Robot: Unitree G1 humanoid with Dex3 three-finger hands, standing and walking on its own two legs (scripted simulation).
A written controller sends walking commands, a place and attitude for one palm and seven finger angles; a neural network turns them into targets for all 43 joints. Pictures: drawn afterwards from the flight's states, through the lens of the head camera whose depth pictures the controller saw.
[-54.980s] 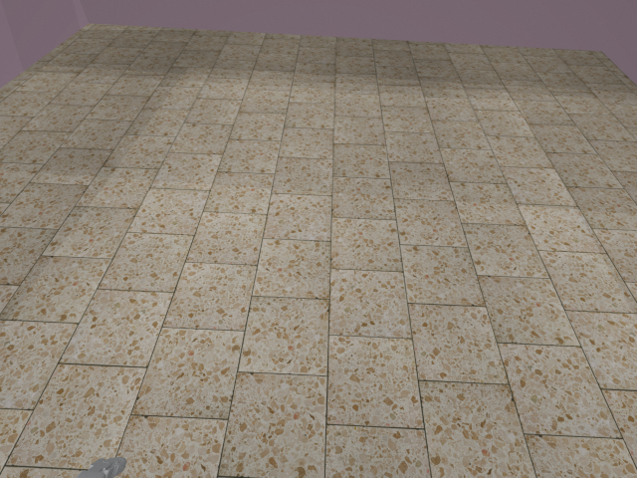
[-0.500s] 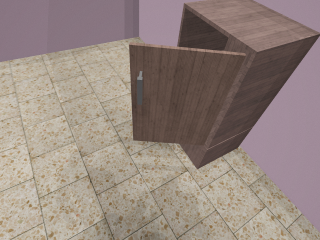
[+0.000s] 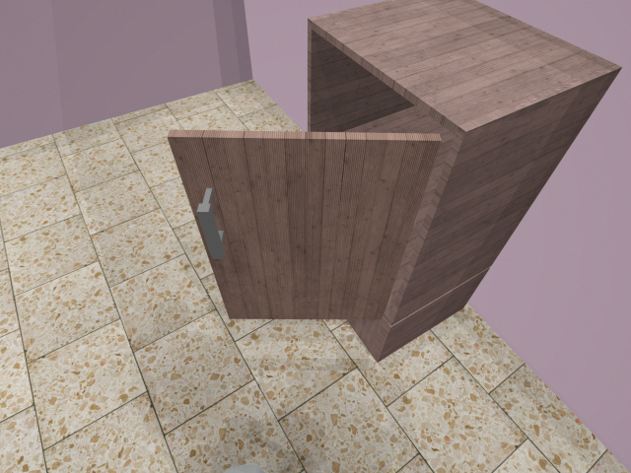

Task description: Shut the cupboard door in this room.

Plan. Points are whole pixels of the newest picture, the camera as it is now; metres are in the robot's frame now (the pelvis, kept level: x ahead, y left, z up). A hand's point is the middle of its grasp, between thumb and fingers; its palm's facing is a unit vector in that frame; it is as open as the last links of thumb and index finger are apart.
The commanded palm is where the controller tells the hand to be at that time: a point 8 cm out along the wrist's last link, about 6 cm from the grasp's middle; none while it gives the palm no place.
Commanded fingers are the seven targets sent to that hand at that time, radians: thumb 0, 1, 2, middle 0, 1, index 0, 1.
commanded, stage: come to a stop and stand still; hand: left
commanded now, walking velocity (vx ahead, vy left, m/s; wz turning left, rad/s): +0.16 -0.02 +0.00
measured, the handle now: (213, 224) +0.52 +0.21 -0.05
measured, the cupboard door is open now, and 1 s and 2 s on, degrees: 59 59 59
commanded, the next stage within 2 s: look again from close up in 1.28 s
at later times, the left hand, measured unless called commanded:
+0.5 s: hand out of the picture +0.08 +0.16 -0.17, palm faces +0.03 -0.97 -0.24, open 7.4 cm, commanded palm none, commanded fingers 0.00 0.90 0.90 -0.20 -0.30 -0.20 -0.30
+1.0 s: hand out of the picture +0.12 +0.24 -0.16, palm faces -0.05 -0.97 -0.24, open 7.4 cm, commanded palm none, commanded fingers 0.00 0.90 0.90 -0.20 -0.30 -0.20 -0.30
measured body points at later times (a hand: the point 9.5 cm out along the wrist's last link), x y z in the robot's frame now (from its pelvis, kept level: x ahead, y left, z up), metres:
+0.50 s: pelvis +0.06 -0.02 +0.00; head +0.10 -0.03 +0.44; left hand +0.08 +0.22 -0.15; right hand +0.15 -0.26 -0.16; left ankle +0.04 +0.10 -0.69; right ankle +0.00 -0.10 -0.74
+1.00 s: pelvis +0.02 +0.06 -0.01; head +0.01 +0.06 +0.44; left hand +0.12 +0.30 -0.15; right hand +0.07 -0.18 -0.15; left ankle +0.05 +0.12 -0.74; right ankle +0.03 -0.10 -0.74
